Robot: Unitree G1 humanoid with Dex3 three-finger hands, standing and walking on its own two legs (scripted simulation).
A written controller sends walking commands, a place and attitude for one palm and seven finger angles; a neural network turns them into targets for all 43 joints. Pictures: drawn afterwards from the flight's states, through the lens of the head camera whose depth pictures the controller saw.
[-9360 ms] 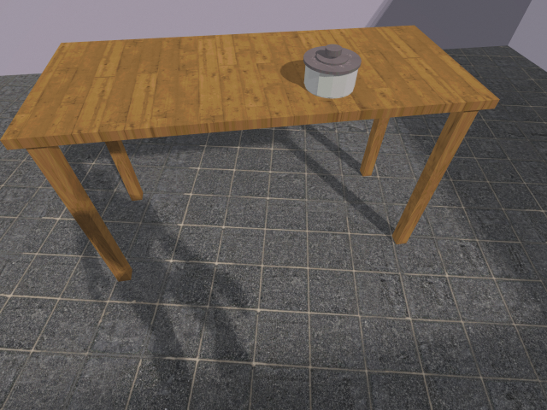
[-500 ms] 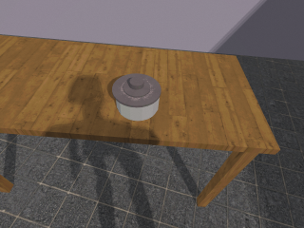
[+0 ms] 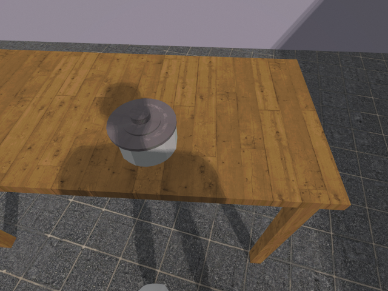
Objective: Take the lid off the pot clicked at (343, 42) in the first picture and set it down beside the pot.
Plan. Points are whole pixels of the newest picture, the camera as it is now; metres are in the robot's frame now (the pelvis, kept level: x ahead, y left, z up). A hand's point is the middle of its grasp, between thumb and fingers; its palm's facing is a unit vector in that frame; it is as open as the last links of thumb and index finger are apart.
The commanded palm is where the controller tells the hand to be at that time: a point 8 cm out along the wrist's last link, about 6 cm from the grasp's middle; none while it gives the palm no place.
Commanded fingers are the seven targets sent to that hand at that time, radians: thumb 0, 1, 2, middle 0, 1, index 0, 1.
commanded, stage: come to a stop and stand still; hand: left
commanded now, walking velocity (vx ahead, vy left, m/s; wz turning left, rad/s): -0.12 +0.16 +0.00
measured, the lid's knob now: (140, 114) +0.45 +0.15 +0.09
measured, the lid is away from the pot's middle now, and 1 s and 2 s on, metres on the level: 0.00 0.00 0.00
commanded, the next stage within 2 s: look again from close up in 1.86 s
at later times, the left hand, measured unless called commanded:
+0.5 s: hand out of the picture -0.04 +0.29 -0.16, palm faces +0.05 -0.94 -0.33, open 7.4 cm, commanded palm none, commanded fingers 0.00 0.90 0.90 -0.20 -0.30 -0.20 -0.30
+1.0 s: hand out of the picture -0.01 +0.28 -0.16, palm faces -0.04 -0.98 -0.21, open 7.3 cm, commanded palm none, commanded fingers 0.00 0.90 0.90 -0.20 -0.30 -0.20 -0.30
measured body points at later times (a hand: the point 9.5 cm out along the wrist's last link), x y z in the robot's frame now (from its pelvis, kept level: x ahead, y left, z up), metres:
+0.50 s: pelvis -0.06 +0.07 -0.01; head -0.07 +0.04 +0.44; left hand -0.04 +0.34 -0.14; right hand +0.04 -0.15 -0.16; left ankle +0.01 +0.12 -0.73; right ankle -0.07 -0.02 -0.73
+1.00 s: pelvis -0.07 +0.10 +0.01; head -0.06 +0.11 +0.46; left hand -0.01 +0.34 -0.14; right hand -0.08 -0.12 -0.15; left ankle -0.04 +0.18 -0.73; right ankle -0.07 -0.02 -0.73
